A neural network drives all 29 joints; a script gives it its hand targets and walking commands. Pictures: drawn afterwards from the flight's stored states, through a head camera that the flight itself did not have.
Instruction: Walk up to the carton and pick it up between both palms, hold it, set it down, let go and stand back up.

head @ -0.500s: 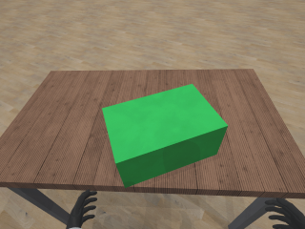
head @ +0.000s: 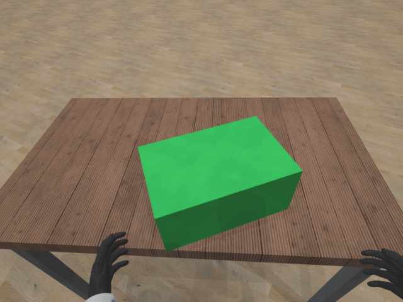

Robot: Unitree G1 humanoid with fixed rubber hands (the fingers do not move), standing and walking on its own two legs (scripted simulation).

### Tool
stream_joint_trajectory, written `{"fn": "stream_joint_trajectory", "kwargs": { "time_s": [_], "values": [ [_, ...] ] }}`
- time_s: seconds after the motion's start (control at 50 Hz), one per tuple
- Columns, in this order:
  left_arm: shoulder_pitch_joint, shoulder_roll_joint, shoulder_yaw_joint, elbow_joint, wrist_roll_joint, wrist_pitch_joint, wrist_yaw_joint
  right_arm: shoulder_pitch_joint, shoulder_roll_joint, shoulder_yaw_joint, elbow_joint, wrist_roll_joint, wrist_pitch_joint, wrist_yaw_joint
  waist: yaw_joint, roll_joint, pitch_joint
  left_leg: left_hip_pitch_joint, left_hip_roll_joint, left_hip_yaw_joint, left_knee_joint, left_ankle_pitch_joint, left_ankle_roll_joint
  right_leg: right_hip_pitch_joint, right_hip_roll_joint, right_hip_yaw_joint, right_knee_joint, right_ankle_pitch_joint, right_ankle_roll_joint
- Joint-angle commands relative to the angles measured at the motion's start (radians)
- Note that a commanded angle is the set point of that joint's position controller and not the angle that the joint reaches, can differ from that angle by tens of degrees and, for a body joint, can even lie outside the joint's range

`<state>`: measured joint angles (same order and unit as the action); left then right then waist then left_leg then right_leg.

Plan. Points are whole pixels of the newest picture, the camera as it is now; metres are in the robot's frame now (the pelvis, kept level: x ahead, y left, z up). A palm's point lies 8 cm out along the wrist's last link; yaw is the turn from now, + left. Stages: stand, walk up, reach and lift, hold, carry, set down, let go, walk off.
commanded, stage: reach and lift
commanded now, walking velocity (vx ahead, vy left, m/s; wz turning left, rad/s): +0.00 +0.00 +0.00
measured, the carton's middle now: (214, 178) +0.42 +0.02 +0.01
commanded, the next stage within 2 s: none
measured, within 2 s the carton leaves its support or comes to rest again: neither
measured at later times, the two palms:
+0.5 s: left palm (103, 269) +0.19 +0.21 +0.05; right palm out of the picture +0.22 -0.33 +0.03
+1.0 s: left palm (107, 236) +0.24 +0.21 +0.07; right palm (396, 218) +0.29 -0.32 +0.06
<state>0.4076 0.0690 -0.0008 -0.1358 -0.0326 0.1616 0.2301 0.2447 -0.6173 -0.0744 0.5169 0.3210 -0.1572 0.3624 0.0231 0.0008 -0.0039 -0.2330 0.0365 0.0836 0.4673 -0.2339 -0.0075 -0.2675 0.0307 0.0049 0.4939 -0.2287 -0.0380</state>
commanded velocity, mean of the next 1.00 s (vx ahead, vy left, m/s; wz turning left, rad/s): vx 0.00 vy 0.00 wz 0.00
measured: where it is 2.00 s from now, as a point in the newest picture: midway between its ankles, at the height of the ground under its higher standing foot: outside the picture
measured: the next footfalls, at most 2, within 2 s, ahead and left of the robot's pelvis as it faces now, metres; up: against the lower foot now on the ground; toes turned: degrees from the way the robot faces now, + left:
none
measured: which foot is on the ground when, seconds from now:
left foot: down 0.00-1.00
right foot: down 0.00-1.00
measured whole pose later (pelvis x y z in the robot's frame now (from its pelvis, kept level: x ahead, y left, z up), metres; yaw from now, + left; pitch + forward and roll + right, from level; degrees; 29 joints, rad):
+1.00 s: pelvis +0.03 +0.00 +0.00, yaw +0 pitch +3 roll +0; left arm 0.26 0.05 0.00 -0.32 -0.07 0.35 0.28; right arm 0.06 -0.72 -0.07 0.42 0.46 -0.08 0.39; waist 0.06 0.00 -0.02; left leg -0.23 0.04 0.08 0.45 -0.26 -0.01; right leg -0.27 0.03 0.01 0.47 -0.25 -0.04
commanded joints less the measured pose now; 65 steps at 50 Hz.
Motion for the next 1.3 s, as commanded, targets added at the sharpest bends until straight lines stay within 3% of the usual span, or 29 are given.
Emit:
{"fn": "stream_joint_trajectory", "kwargs": {
  "time_s": [0.0, 0.1, 0.18, 0.22, 0.28, 0.32, 0.4, 0.48, 0.56, 0.6, 0.64, 0.66, 0.68, 0.7, 0.74, 0.84, 0.86, 0.88, 0.9, 0.92, 0.96, 0.98, 1.02, 1.06, 1.12, 1.16, 1.22, 1.26, 1.28],
  "values": [
    [-0.050, 0.017, -0.008, -0.269, 0.011, -0.059, 0.053, -0.137, -0.354, -0.115, -0.250, 0.164, -0.099, 0.032, 0.034, -0.133, -0.176, 0.080, -0.009, -0.104, -0.058, -0.003, -0.017, -0.061, 0.018, 0.030, -0.138, -0.008, -0.041],
    [-0.043, -0.027, -0.036, -0.281, 0.015, -0.053, 0.060, -0.128, -0.373, -0.114, -0.174, 0.200, -0.075, 0.050, 0.026, -0.119, -0.076, 0.053, -0.005, -0.094, -0.074, -0.046, -0.023, -0.079, 0.005, 0.057, -0.157, -0.019, -0.038],
    [-0.104, -0.039, -0.052, -0.302, -0.017, -0.061, 0.071, -0.180, -0.378, -0.104, -0.238, 0.216, -0.081, 0.065, 0.022, -0.190, -0.106, 0.026, -0.002, -0.111, -0.070, -0.107, -0.001, -0.082, 0.002, 0.066, -0.154, -0.056, -0.043],
    [-0.093, -0.020, -0.042, -0.341, -0.003, -0.056, 0.077, -0.196, -0.402, -0.124, -0.248, 0.223, -0.082, 0.069, 0.026, -0.138, -0.142, 0.050, -0.004, -0.109, -0.064, -0.113, -0.012, -0.077, 0.000, 0.071, -0.141, -0.044, -0.045],
    [-0.138, -0.023, -0.062, -0.334, -0.014, -0.047, 0.069, -0.223, -0.397, -0.120, -0.252, 0.238, -0.063, 0.065, 0.001, -0.155, -0.105, 0.026, 0.001, -0.099, -0.068, -0.141, -0.018, -0.074, -0.003, 0.084, -0.162, -0.038, -0.042],
    [-0.149, -0.031, -0.059, -0.306, -0.017, -0.026, 0.078, -0.252, -0.415, -0.116, -0.233, 0.223, -0.049, 0.066, 0.023, -0.167, -0.114, 0.031, 0.002, -0.116, -0.083, -0.185, -0.017, -0.095, -0.003, 0.084, -0.157, -0.071, -0.044],
    [-0.188, 0.027, 0.000, -0.405, -0.018, -0.022, 0.080, -0.262, -0.411, -0.105, -0.292, 0.248, -0.050, 0.063, 0.019, -0.134, -0.182, 0.046, -0.011, -0.091, -0.055, -0.044, -0.015, -0.043, -0.007, 0.096, -0.145, 0.035, -0.055],
    [-0.162, 0.006, 0.011, -0.346, -0.021, -0.013, 0.074, -0.274, -0.415, -0.108, -0.319, 0.228, -0.048, 0.045, 0.021, -0.211, -0.134, 0.002, -0.015, -0.087, -0.058, -0.030, -0.008, -0.035, 0.000, 0.106, -0.145, 0.049, -0.039],
    [-0.215, 0.014, 0.004, -0.398, -0.019, 0.005, 0.077, -0.304, -0.429, -0.091, -0.232, 0.250, -0.028, 0.041, 0.004, -0.108, -0.132, 0.072, -0.021, -0.069, -0.058, 0.055, -0.028, -0.022, 0.016, 0.091, -0.144, 0.128, -0.052],
    [-0.197, 0.025, 0.049, -0.393, -0.027, 0.014, 0.070, -0.311, -0.404, -0.078, -0.295, 0.244, -0.025, 0.032, 0.020, -0.186, -0.127, 0.042, -0.023, -0.069, -0.048, 0.087, -0.014, 0.006, 0.014, 0.098, -0.140, 0.166, -0.052],
    [-0.227, 0.062, 0.080, -0.416, -0.012, 0.014, 0.079, -0.327, -0.425, -0.064, -0.264, 0.246, -0.026, 0.032, 0.050, -0.141, -0.161, 0.047, -0.030, -0.059, -0.048, 0.146, -0.015, 0.020, 0.012, 0.103, -0.128, 0.216, -0.047],
    [-0.237, 0.048, 0.064, -0.402, -0.023, 0.017, 0.069, -0.332, -0.419, -0.068, -0.270, 0.249, -0.024, 0.029, 0.017, -0.172, -0.162, 0.059, -0.028, -0.062, -0.041, 0.129, -0.017, 0.020, 0.010, 0.101, -0.132, 0.229, -0.041],
    [-0.242, 0.047, 0.053, -0.407, -0.026, 0.024, 0.069, -0.353, -0.419, -0.078, -0.263, 0.262, -0.026, 0.028, 0.014, -0.134, -0.168, 0.089, -0.027, -0.070, -0.035, 0.193, -0.027, 0.017, 0.014, 0.098, -0.135, 0.282, -0.052],
    [-0.230, 0.051, 0.062, -0.388, -0.016, 0.031, 0.064, -0.348, -0.419, -0.061, -0.252, 0.253, -0.019, 0.018, 0.019, -0.174, -0.141, 0.068, -0.033, -0.062, -0.044, 0.180, -0.023, 0.041, 0.025, 0.093, -0.139, 0.286, -0.044],
    [-0.310, 0.066, 0.069, -0.407, -0.023, 0.054, 0.063, -0.411, -0.439, -0.063, -0.243, 0.265, -0.008, 0.018, 0.023, -0.118, -0.193, 0.111, -0.027, -0.065, -0.035, 0.229, -0.033, 0.034, 0.037, 0.076, -0.140, 0.283, -0.061],
    [-0.283, 0.063, 0.102, -0.419, -0.034, 0.095, 0.052, -0.416, -0.441, -0.043, -0.246, 0.262, 0.004, 0.000, 0.042, -0.121, -0.213, 0.134, -0.035, -0.061, -0.020, 0.378, -0.037, 0.074, 0.039, 0.077, -0.140, 0.438, -0.054],
    [-0.339, 0.059, 0.083, -0.406, -0.033, 0.102, 0.050, -0.471, -0.448, -0.055, -0.222, 0.262, 0.016, 0.000, 0.031, -0.114, -0.206, 0.144, -0.030, -0.070, -0.026, 0.359, -0.041, 0.042, 0.060, 0.052, -0.139, 0.388, -0.066],
    [-0.317, 0.082, 0.112, -0.436, -0.032, 0.115, 0.055, -0.466, -0.429, -0.046, -0.275, 0.269, 0.025, -0.004, 0.065, -0.098, -0.194, 0.126, -0.036, -0.052, -0.033, 0.341, -0.039, 0.072, 0.037, 0.078, -0.152, 0.411, -0.061],
    [-0.373, 0.076, 0.096, -0.395, -0.026, 0.123, 0.051, -0.496, -0.422, -0.045, -0.242, 0.268, 0.039, -0.005, 0.049, -0.088, -0.189, 0.105, -0.042, -0.059, -0.040, 0.302, -0.036, 0.071, 0.034, 0.088, -0.158, 0.383, -0.065],
    [-0.360, 0.073, 0.116, -0.406, -0.027, 0.135, 0.047, -0.479, -0.425, -0.035, -0.234, 0.263, 0.061, -0.002, 0.052, -0.136, -0.181, 0.116, -0.036, -0.056, -0.046, 0.312, -0.031, 0.090, 0.031, 0.091, -0.160, 0.400, -0.055],
    [-0.404, 0.084, 0.137, -0.473, -0.024, 0.139, 0.054, -0.504, -0.438, -0.019, -0.271, 0.288, 0.056, 0.001, 0.067, -0.090, -0.245, 0.124, -0.040, -0.054, -0.032, 0.383, -0.040, 0.096, 0.037, 0.086, -0.148, 0.444, -0.059],
    [-0.429, 0.087, 0.133, -0.397, -0.035, 0.155, 0.047, -0.552, -0.425, -0.033, -0.266, 0.266, 0.064, -0.009, 0.067, -0.141, -0.238, 0.116, -0.039, -0.063, -0.039, 0.355, -0.034, 0.090, 0.042, 0.083, -0.155, 0.415, -0.063],
    [-0.463, 0.078, 0.113, -0.404, -0.043, 0.167, 0.043, -0.563, -0.428, -0.032, -0.236, 0.281, 0.077, -0.014, 0.048, -0.072, -0.241, 0.135, -0.039, -0.061, -0.039, 0.387, -0.047, 0.107, 0.039, 0.080, -0.162, 0.447, -0.066],
    [-0.428, 0.086, 0.149, -0.395, -0.030, 0.178, 0.037, -0.541, -0.412, -0.009, -0.213, 0.269, 0.079, -0.023, 0.061, -0.116, -0.210, 0.102, -0.052, -0.051, -0.043, 0.434, -0.036, 0.132, 0.048, 0.081, -0.138, 0.566, -0.047],
    [-0.459, 0.118, 0.193, -0.412, -0.029, 0.197, 0.032, -0.589, -0.420, -0.005, -0.247, 0.269, 0.103, -0.028, 0.083, -0.119, -0.265, 0.115, -0.050, -0.047, -0.061, 0.403, -0.030, 0.162, 0.037, 0.080, -0.145, 0.546, -0.050],
    [-0.518, 0.128, 0.183, -0.453, -0.052, 0.215, 0.036, -0.645, -0.431, -0.032, -0.261, 0.272, 0.113, -0.036, 0.069, -0.090, -0.295, 0.128, -0.053, -0.052, -0.062, 0.429, -0.041, 0.171, 0.048, 0.064, -0.149, 0.530, -0.052],
    [-0.644, 0.128, 0.159, -0.410, -0.054, 0.260, 0.045, -0.763, -0.451, -0.039, -0.182, 0.276, 0.162, -0.020, 0.088, -0.028, -0.281, 0.192, -0.025, -0.056, -0.080, 0.393, -0.057, 0.053, 0.064, 0.035, -0.177, 0.357, -0.076],
    [-0.613, 0.098, 0.142, -0.409, -0.065, 0.287, 0.044, -0.758, -0.459, -0.050, -0.137, 0.268, 0.181, -0.017, 0.059, -0.029, -0.280, 0.203, -0.026, -0.076, -0.083, 0.418, -0.054, 0.046, 0.062, 0.035, -0.184, 0.357, -0.086],
    [-0.654, 0.122, 0.142, -0.400, -0.082, 0.307, 0.045, -0.814, -0.449, -0.039, -0.157, 0.265, 0.200, -0.023, 0.084, -0.029, -0.269, 0.180, -0.025, -0.065, -0.089, 0.387, -0.048, 0.038, 0.061, 0.031, -0.191, 0.331, -0.089]
  ]
}}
